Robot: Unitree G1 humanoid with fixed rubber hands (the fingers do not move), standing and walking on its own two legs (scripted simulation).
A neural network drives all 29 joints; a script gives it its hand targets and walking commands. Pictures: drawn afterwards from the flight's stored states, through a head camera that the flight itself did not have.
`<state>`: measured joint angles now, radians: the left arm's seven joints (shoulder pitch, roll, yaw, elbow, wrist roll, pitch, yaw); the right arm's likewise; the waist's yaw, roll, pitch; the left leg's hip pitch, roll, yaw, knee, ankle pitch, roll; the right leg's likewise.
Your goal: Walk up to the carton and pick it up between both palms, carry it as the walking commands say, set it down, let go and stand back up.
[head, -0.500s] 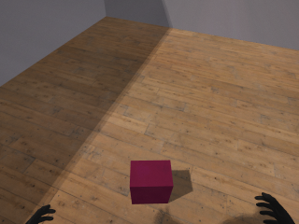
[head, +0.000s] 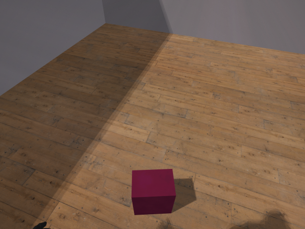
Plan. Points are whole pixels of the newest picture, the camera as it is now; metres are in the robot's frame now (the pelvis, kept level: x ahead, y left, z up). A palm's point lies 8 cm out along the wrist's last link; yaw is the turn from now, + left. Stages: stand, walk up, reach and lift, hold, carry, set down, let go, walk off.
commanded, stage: walk up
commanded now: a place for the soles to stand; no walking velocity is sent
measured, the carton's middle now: (152, 192) +0.48 +0.01 -0.63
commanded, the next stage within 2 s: reach and lift in 1.32 s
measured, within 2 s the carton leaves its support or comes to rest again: neither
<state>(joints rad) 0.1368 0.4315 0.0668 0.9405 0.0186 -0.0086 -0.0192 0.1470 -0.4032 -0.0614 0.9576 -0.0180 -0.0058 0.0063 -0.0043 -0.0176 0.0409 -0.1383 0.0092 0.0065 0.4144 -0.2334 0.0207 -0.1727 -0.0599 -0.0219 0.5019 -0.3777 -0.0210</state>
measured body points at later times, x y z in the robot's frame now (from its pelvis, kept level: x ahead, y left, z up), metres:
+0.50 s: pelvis +0.08 +0.01 -0.01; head +0.09 +0.02 +0.44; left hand +0.15 +0.33 -0.12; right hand +0.27 -0.30 -0.08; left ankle +0.11 +0.12 -0.74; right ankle +0.01 -0.14 -0.74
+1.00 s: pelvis +0.07 +0.01 +0.00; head +0.08 +0.01 +0.45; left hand +0.16 +0.33 -0.11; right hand +0.19 -0.31 -0.12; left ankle +0.11 +0.12 -0.74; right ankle +0.01 -0.14 -0.74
